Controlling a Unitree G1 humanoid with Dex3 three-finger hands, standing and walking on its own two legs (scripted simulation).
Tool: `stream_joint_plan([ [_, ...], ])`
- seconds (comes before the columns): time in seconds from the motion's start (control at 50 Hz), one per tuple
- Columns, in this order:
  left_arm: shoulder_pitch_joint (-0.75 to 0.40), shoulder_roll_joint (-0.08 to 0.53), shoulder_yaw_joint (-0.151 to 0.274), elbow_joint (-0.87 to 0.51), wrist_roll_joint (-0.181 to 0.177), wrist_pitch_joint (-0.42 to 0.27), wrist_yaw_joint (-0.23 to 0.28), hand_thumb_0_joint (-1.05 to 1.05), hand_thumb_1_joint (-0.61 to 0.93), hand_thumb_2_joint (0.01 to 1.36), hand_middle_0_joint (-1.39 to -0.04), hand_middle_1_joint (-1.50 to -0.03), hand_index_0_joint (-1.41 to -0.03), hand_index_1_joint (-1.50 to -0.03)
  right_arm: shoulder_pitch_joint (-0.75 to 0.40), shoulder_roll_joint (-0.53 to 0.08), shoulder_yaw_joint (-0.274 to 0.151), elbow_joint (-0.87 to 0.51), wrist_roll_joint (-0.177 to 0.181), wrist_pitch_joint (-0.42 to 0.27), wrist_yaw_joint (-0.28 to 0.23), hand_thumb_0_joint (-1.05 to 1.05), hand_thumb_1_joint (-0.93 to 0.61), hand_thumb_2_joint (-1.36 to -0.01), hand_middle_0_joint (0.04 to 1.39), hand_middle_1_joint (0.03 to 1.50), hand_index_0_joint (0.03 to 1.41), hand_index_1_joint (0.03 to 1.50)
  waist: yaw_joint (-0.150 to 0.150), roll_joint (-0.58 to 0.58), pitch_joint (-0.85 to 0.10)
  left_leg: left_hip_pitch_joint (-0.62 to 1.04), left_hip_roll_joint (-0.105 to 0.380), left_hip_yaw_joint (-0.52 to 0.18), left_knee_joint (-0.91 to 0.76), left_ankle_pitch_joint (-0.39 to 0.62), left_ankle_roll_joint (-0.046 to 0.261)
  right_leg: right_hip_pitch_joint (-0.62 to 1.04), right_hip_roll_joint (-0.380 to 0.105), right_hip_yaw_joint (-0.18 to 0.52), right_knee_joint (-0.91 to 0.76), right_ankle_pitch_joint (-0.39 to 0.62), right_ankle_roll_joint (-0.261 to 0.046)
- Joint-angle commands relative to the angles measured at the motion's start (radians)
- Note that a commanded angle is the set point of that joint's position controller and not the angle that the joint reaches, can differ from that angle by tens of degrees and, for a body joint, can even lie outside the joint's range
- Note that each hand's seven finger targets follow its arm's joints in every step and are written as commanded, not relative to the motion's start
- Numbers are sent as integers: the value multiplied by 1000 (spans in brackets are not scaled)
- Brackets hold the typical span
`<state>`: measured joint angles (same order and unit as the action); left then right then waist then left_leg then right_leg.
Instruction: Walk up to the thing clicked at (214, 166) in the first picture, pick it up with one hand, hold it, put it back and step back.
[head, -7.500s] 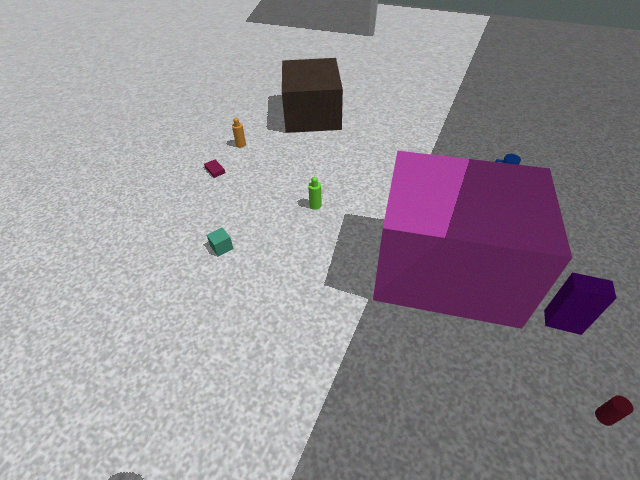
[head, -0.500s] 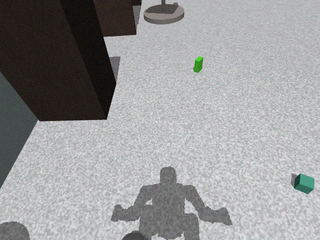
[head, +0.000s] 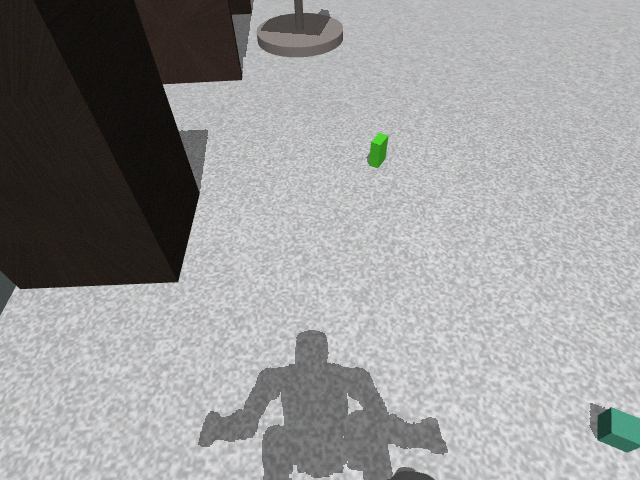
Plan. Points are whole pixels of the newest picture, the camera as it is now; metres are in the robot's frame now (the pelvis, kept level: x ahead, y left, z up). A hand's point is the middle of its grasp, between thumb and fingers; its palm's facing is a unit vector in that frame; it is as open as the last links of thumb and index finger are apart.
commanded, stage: walk up
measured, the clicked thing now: out of the picture +0.74 -1.24 -0.75
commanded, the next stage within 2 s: stand in 1.84 s
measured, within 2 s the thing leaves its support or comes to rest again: neither
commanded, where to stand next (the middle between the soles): +0.46 +0.00 m, yaw +2 degrees
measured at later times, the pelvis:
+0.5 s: pelvis +0.19 +0.01 -0.01, yaw +3 degrees
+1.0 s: pelvis +0.33 -0.03 +0.00, yaw +2 degrees
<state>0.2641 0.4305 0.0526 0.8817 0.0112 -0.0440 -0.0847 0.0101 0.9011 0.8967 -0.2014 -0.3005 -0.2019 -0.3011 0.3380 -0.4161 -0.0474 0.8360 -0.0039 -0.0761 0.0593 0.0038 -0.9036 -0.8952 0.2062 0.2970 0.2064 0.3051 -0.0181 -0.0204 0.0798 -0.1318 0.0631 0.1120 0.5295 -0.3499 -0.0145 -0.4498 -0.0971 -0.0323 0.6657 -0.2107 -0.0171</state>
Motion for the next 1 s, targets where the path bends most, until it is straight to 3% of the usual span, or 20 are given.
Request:
stream_joint_plan([
  [0.0,108,208,86,-29,7,-44,19,0,900,900,-200,-300,-200,-300,-55,-226,-65,-102,3,-13,-22,0,-900,-900,200,300,200,300,84,36,-81,-262,122,-85,45,87,156,397,76,-61,-109,7,-21],
  [0.02,204,259,109,-11,10,-54,33,0,900,900,-200,-300,-200,-300,-21,-171,-45,-106,2,-13,-23,0,-900,-900,200,300,200,300,137,-159,-121,-366,49,-33,326,56,120,519,-18,102,-213,-181,-52],
  [0.04,246,363,125,-36,8,-64,45,0,900,900,-200,-300,-200,-300,-8,-126,-27,-130,8,-10,-22,0,-900,-900,200,300,200,300,139,-320,-130,-566,-89,-8,584,-174,62,567,-307,621,-429,-360,-169],
  [0.06,199,370,114,-46,-3,-62,45,0,900,900,-200,-300,-200,-300,-62,-222,-55,-105,-6,2,-36,0,-900,-900,200,300,200,300,134,-187,-73,-567,-35,-134,661,-219,56,449,-376,733,-444,-393,-263],
  [0.16,43,248,79,-82,-14,-61,55,0,900,900,-200,-300,-200,-300,39,-208,-60,-10,4,4,-18,0,-900,-900,200,300,200,300,33,-149,-15,-414,33,-149,489,-3,38,253,-177,219,-395,-30,-202],
  [0.32,59,264,79,-122,-2,-60,46,0,900,900,-200,-300,-200,-300,-93,-173,-65,-49,-13,-4,9,0,-900,-900,200,300,200,300,65,-126,-26,-292,12,-58,121,125,22,221,-171,118,-360,-106,-200],
  [0.4,29,221,51,-134,0,-47,46,0,900,900,-200,-300,-200,-300,50,-212,-87,1,-16,-20,-5,0,-900,-900,200,300,200,300,-42,24,-89,65,-46,-27,13,118,57,52,-113,29,-88,-12,-133],
  [0.42,60,167,33,-136,-2,-45,46,0,900,900,-200,-300,-200,-300,144,-276,-108,20,-22,-27,-17,0,-900,-900,200,300,200,300,-87,214,-137,189,64,-227,-97,-73,108,-55,-36,-40,218,5,-85],
  [0.44,95,122,24,-138,-15,-38,47,0,900,900,-200,-300,-200,-300,166,-356,-124,-13,-25,-33,-26,0,-900,-900,200,300,200,300,-76,331,-117,244,318,-715,-288,-240,199,-280,123,-34,423,-270,-26],
  [0.46,65,232,49,-113,-7,-29,65,0,900,900,-200,-300,-200,-300,136,-369,-130,-26,6,-27,-25,0,-900,-900,200,300,200,300,-75,192,-103,171,385,-793,-291,-220,294,-262,67,70,513,-331,-40],
  [0.5,78,229,46,-81,-14,-26,66,0,900,900,-200,-300,-200,-300,43,-295,-99,-46,7,-25,-33,0,-900,-900,200,300,200,300,-14,82,-11,34,303,-546,-269,-57,260,-223,22,131,509,-222,-35],
  [0.56,146,207,48,-38,-11,-20,48,0,900,900,-200,-300,-200,-300,-16,-262,-83,-55,3,-32,-35,0,-900,-900,200,300,200,300,21,180,-15,-64,222,-309,-257,105,221,-107,-15,77,366,-136,-15],
  [0.68,19,181,53,-71,3,-20,22,0,900,900,-200,-300,-200,-300,3,-279,-89,-70,-6,-25,-27,0,-900,-900,200,300,200,300,-17,193,14,-115,197,-236,-285,-35,245,-49,-15,13,100,-63,9],
  [0.76,56,170,58,-39,1,-35,29,0,900,900,-200,-300,-200,-300,-54,-273,-80,-90,-3,-7,-22,0,-900,-900,200,300,200,300,27,167,-2,-208,179,-189,-184,-24,216,144,37,-33,-42,13,5],
  [0.8,137,192,69,-4,5,-51,49,0,900,900,-200,-300,-200,-300,-45,-210,-56,-95,-1,7,-25,0,-900,-900,200,300,200,300,71,44,-72,-261,113,-116,45,91,162,361,80,-34,-136,23,-2],
  [0.82,194,234,84,2,9,-60,62,0,900,900,-200,-300,-200,-300,-7,-154,-36,-94,2,9,-28,0,-900,-900,200,300,200,300,105,-125,-114,-322,46,-56,275,58,126,454,2,90,-242,-75,-30],
  [0.84,212,325,101,-23,11,-71,75,0,900,900,-200,-300,-200,-300,19,-91,-12,-115,2,12,-27,0,-900,-900,200,300,200,300,95,-311,-122,-511,-67,-23,513,-176,61,516,-264,527,-379,-153,-128],
  [0.86,188,351,95,-30,-3,-64,73,0,900,900,-200,-300,-200,-300,-18,-196,-46,-92,-8,26,-44,0,-900,-900,200,300,200,300,102,-191,-78,-524,-46,-123,576,-231,54,426,-348,663,-387,-118,-237],
  [0.88,141,324,90,-48,-14,-59,76,0,900,900,-200,-300,-200,-300,-19,-227,-54,-71,-2,29,-50,0,-900,-900,200,300,200,300,81,-108,-48,-529,-11,-172,601,-195,51,395,-332,588,-362,-39,-269],
  [0.98,53,253,56,-73,-5,-53,91,0,900,900,-200,-300,-200,-300,32,-186,-55,3,-4,50,-38,0,-900,-900,200,300,200,300,29,-146,-49,-365,9,-134,451,-61,33,226,-171,214,-298,211,-196],
])
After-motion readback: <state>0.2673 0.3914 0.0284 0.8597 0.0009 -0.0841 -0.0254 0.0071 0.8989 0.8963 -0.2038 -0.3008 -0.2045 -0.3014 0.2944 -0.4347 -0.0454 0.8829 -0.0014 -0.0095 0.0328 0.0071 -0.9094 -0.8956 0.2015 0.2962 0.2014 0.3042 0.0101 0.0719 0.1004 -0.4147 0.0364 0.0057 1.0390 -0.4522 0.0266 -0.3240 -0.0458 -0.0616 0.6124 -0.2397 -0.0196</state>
